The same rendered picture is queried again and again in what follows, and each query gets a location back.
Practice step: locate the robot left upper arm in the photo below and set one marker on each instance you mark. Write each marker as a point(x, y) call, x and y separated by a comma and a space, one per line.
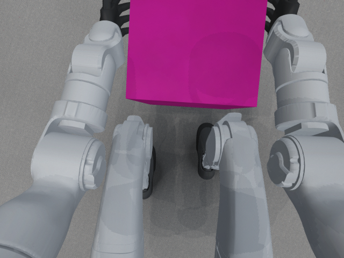
point(35, 223)

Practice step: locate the robot left forearm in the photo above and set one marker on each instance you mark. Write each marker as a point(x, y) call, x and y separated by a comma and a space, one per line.
point(82, 107)

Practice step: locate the robot right forearm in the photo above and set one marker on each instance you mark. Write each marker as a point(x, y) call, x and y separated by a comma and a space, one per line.
point(301, 83)

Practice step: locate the robot left thigh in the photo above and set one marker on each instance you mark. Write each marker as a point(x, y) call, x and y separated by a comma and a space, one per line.
point(119, 229)

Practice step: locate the right robot foot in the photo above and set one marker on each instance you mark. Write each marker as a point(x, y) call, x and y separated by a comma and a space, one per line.
point(201, 138)

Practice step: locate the right robot hand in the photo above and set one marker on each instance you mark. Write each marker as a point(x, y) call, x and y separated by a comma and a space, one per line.
point(282, 7)

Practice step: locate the carton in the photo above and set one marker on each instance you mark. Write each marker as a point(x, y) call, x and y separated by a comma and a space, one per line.
point(195, 53)

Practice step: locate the left robot hand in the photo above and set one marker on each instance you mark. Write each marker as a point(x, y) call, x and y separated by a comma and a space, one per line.
point(111, 11)

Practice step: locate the robot right upper arm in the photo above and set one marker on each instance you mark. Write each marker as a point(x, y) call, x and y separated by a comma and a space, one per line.
point(311, 171)

